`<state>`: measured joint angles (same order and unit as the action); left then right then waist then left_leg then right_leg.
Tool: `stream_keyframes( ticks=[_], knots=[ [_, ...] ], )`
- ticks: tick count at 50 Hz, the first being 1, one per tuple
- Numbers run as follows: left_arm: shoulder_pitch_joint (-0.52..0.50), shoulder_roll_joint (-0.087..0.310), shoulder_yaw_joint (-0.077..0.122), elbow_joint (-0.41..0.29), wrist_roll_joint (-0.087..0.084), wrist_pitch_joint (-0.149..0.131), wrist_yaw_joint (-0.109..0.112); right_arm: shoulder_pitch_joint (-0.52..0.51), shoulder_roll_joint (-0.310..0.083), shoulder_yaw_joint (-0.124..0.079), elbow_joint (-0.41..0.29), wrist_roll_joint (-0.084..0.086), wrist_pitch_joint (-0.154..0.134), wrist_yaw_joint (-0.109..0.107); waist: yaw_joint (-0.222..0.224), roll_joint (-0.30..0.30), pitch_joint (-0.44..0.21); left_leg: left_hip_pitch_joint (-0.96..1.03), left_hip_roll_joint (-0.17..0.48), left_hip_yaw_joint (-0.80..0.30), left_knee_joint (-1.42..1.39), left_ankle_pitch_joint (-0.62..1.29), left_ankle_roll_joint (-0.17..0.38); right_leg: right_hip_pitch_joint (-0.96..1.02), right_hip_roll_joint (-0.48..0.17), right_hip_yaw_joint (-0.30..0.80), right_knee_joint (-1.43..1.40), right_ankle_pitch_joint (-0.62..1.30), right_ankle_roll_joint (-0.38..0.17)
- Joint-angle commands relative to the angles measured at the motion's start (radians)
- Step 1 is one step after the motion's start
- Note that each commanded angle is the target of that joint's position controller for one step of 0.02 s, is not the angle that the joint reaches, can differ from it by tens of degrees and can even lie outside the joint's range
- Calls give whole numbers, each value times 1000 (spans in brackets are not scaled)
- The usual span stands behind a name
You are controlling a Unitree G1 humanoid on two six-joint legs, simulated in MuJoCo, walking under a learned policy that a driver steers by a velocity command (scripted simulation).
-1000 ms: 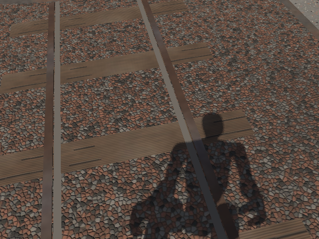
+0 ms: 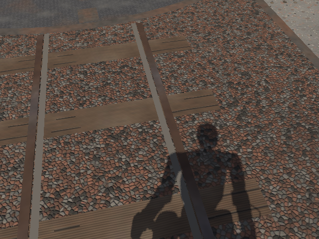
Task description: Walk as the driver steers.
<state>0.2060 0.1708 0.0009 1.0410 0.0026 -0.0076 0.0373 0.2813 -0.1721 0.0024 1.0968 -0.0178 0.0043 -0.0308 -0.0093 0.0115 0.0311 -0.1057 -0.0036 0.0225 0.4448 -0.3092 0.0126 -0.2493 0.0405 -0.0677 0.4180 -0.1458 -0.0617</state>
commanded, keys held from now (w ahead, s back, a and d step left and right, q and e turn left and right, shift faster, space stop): no key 0.82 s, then w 0.18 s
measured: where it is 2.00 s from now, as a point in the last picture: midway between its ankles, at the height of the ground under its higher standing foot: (177, 238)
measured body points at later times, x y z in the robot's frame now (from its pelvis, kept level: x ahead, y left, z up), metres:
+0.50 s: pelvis +0.01 +0.01 +0.00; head +0.02 +0.01 +0.45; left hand +0.01 +0.23 -0.16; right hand -0.01 -0.20 -0.16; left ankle -0.04 +0.11 -0.74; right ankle +0.05 -0.08 -0.74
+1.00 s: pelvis +0.04 +0.01 +0.00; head +0.03 +0.01 +0.45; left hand +0.02 +0.23 -0.16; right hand -0.04 -0.20 -0.16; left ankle -0.05 +0.11 -0.74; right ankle +0.05 -0.08 -0.72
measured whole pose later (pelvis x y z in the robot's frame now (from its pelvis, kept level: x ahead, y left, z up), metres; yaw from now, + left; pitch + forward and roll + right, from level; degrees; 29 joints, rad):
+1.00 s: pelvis +0.04 +0.01 +0.00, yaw +0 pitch -1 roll +0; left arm 0.33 0.14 0.01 1.16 0.03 0.00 0.01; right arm 0.45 -0.14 -0.01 1.16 -0.02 -0.02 -0.04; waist -0.02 0.01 -0.02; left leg -0.02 -0.03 0.03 0.39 -0.36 0.06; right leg -0.31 0.01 -0.07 0.68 -0.38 -0.06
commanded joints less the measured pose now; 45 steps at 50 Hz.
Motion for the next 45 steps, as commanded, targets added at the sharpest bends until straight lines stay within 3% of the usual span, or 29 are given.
stream_keyframes(
  ticks=[1,3,19,41,43,45],
  knots=[
    [52,100,23,5,3,-11,1,77,-71,-7,11,6,-13,-9,9,15,19,-101,88,-91,-124,102,27,118,-138,167,-84,102,-14],
    [56,92,23,19,4,-14,-1,77,-72,-6,19,8,-18,-12,11,6,1,-85,92,-93,-129,126,30,140,-139,161,-71,164,-15],
    [101,58,13,109,4,1,5,110,-41,7,57,7,-17,-20,12,-1,46,-78,103,-94,-148,132,40,117,-128,152,-84,111,3],
    [143,23,5,152,3,4,7,168,-6,13,68,7,-26,-22,16,1,63,-85,103,-99,-161,148,47,107,-129,146,-74,98,14],
    [143,24,6,150,5,7,5,194,-17,7,74,3,-24,-20,8,13,57,-87,89,-107,-186,-46,62,92,-97,125,-50,-59,10],
    [121,31,16,128,12,11,-3,217,-64,-15,67,2,-15,-18,-10,86,107,-102,121,-193,-232,-354,117,-27,-27,56,74,-277,0]
  ],
)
